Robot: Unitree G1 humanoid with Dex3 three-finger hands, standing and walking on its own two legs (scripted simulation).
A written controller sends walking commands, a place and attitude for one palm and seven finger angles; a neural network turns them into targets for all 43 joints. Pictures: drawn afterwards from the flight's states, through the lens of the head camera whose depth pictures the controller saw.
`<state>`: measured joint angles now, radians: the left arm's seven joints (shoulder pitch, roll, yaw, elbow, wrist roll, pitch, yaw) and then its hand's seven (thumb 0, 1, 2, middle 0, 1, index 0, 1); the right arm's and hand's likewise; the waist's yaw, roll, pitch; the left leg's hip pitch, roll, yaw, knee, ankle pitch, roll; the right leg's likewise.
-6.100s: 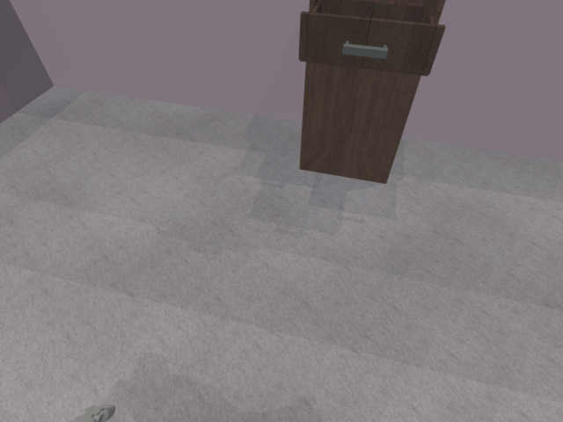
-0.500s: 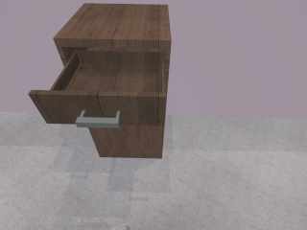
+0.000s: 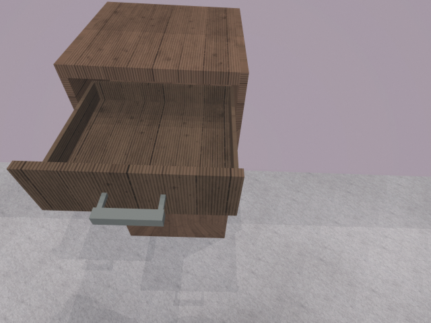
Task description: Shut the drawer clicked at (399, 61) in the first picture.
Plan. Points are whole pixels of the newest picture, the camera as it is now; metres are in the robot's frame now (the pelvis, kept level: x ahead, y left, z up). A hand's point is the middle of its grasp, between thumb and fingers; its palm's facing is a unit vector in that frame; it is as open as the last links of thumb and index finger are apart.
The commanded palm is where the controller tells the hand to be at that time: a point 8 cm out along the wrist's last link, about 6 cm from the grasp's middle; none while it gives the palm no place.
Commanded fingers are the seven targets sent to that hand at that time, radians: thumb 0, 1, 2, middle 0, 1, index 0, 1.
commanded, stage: come to a stop and stand still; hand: left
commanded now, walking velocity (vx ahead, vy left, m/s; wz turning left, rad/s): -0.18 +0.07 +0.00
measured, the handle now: (131, 207) +0.31 +0.19 +0.04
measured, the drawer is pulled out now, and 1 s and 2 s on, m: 0.29 0.29 0.29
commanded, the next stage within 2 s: look again from close up in 1.24 s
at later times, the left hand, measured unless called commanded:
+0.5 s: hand out of the picture +0.03 +0.18 -0.18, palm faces +0.07 -0.98 -0.20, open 7.4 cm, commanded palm none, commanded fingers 0.00 0.90 0.90 -0.20 -0.30 -0.20 -0.30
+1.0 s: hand out of the picture -0.02 +0.14 -0.17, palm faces +0.02 -0.98 -0.21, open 7.3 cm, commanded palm none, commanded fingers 0.00 0.90 0.90 -0.20 -0.30 -0.20 -0.30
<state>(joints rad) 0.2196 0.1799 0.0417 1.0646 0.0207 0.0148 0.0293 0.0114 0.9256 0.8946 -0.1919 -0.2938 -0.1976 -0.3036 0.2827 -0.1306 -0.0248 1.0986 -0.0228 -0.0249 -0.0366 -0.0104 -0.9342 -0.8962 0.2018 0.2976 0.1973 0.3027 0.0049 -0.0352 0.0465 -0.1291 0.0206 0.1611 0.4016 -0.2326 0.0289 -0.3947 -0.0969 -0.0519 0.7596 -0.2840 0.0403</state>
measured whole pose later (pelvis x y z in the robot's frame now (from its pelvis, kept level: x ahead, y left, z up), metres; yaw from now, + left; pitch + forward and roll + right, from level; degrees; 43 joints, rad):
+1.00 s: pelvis -0.01 -0.02 -0.01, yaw +0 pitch -1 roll +0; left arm 0.32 0.10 -0.02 1.12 0.01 -0.03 0.04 0.02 0.92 0.89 -0.20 -0.29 -0.20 -0.30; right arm 0.30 -0.16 0.01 1.10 -0.02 -0.02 -0.03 0.01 -0.93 -0.90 0.20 0.30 0.20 0.30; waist -0.01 0.06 0.03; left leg -0.17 0.04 0.04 0.51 -0.33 -0.02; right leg -0.17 0.02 -0.06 0.51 -0.33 -0.04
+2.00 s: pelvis -0.02 -0.02 +0.00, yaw -1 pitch -1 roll +0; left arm 0.42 0.15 -0.01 0.79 -0.05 0.06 0.07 0.03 0.94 0.89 -0.20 -0.30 -0.21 -0.31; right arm 0.31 -0.16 0.02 1.06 0.00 -0.06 -0.05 0.01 -0.93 -0.90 0.20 0.30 0.20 0.30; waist 0.02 0.01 0.04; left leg -0.15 0.04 0.06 0.46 -0.30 -0.01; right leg -0.16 0.03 -0.04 0.46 -0.28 -0.03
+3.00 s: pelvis -0.04 -0.01 -0.04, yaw +1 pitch +5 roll -1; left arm 0.65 0.17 0.00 -0.41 -0.19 -0.25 -0.10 0.02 0.90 0.90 -1.08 -1.26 -1.09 -1.27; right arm 0.28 -0.27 -0.01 0.54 0.03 -0.26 -0.05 0.02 -0.91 -0.90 0.20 0.30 0.20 0.30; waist 0.01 0.05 -0.08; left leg -0.52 0.01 0.01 0.87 -0.44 0.01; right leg -0.50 -0.01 -0.08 0.84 -0.44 -0.02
